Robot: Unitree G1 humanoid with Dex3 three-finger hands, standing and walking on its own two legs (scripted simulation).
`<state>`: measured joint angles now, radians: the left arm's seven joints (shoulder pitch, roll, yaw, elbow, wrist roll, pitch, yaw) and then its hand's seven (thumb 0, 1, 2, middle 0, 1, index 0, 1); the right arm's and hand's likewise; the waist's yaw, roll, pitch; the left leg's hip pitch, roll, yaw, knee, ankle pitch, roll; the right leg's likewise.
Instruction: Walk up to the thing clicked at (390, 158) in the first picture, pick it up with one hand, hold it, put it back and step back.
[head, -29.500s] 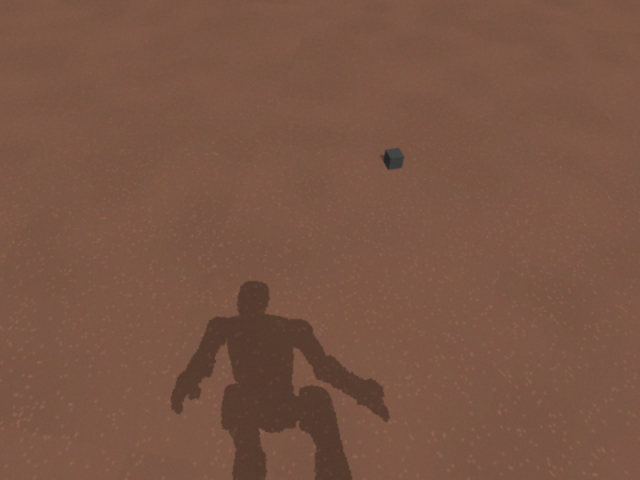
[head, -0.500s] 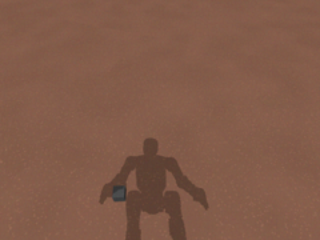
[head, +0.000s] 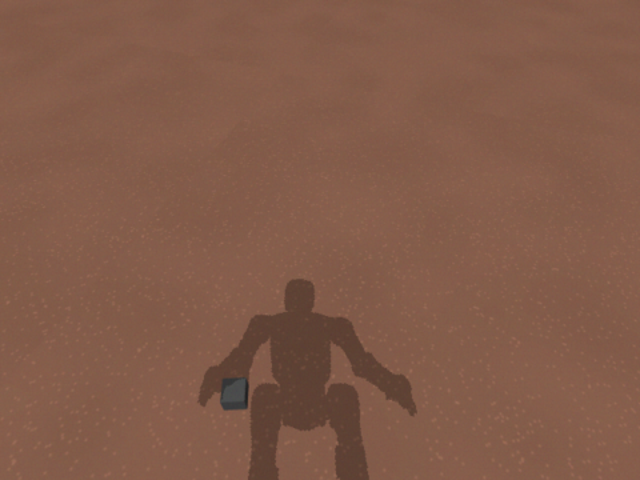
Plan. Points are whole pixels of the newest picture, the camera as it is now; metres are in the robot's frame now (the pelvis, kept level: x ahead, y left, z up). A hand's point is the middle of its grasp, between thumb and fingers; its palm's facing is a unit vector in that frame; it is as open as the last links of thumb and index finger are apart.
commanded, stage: stand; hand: left
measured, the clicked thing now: (235, 393) +0.48 +0.25 -0.75
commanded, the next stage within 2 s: walk up in 0.22 s
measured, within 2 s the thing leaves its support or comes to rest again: neither
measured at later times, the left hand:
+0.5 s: hand out of the picture +0.06 +0.30 -0.18, palm faces -0.07 -0.92 -0.38, open 7.4 cm
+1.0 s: hand out of the picture -0.09 +0.27 -0.16, palm faces -0.10 -0.91 -0.39, open 7.4 cm
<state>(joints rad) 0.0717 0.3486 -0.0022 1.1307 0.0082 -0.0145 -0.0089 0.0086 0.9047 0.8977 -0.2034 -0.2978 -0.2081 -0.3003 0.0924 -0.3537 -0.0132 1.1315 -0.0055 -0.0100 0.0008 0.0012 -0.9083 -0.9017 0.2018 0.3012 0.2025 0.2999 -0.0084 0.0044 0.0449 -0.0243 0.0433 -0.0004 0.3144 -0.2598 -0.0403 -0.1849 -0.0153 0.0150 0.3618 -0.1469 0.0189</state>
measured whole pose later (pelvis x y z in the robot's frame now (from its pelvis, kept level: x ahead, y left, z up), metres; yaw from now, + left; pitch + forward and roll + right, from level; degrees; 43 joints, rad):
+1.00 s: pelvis -0.20 +0.02 -0.02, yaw -5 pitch -2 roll +1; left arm 0.15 0.36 0.06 0.86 0.04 0.06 -0.01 0.01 0.90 0.90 -0.20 -0.30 -0.21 -0.30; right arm 0.10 -0.39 -0.06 0.88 0.00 0.06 -0.03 0.00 -0.91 -0.90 0.20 0.30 0.20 0.30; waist 0.02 0.02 0.19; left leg -0.45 -0.03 -0.06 0.94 -0.51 0.00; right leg -0.25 0.03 0.07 0.64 -0.35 -0.02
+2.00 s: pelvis -0.35 +0.02 -0.01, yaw -1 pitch -3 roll -1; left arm 0.20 0.41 0.06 0.95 0.01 0.01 -0.01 0.01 0.90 0.90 -0.20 -0.30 -0.21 -0.30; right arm 0.26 -0.33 -0.05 0.95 -0.04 -0.03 0.02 0.00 -0.91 -0.90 0.20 0.30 0.20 0.30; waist 0.00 -0.03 0.08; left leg -0.23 -0.01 -0.03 0.54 -0.26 0.02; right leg -0.29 -0.01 0.04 0.85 -0.52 -0.02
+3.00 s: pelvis -0.32 +0.02 +0.00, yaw -1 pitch -2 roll +0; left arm 0.10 0.35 0.00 1.14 0.01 -0.01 -0.02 0.01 0.91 0.90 -0.20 -0.30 -0.21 -0.30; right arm 0.08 -0.34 -0.01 1.12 -0.01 -0.02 0.01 0.00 -0.91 -0.90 0.20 0.30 0.20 0.30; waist 0.02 -0.01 0.06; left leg -0.09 -0.01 -0.02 0.33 -0.20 0.00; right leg -0.14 -0.03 -0.02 0.34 -0.16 0.02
